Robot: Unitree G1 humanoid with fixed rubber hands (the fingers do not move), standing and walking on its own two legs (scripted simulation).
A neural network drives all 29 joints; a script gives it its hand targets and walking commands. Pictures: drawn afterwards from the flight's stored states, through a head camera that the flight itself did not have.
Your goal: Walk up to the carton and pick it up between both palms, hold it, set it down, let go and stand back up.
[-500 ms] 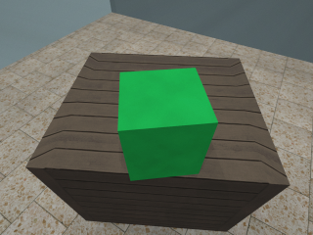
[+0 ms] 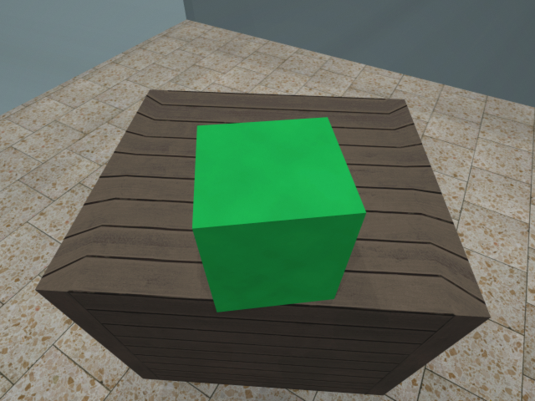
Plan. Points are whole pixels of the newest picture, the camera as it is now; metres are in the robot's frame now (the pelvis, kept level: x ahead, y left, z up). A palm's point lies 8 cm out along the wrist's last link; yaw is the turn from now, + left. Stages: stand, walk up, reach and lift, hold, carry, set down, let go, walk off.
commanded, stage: stand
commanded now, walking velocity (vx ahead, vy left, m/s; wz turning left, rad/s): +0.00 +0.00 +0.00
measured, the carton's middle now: (270, 218) +0.39 +0.01 +0.04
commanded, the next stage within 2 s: walk up in 0.30 s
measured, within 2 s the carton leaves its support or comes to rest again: neither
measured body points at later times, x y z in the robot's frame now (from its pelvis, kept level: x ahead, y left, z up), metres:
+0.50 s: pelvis +0.01 +0.00 +0.00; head +0.02 +0.00 +0.45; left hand -0.03 +0.20 -0.17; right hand -0.01 -0.20 -0.17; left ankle -0.01 +0.14 -0.74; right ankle -0.01 -0.10 -0.74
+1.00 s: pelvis -0.03 +0.03 -0.01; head -0.01 +0.02 +0.44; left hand +0.05 +0.28 -0.15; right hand +0.02 -0.23 -0.15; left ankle -0.01 +0.14 -0.74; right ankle -0.01 -0.10 -0.74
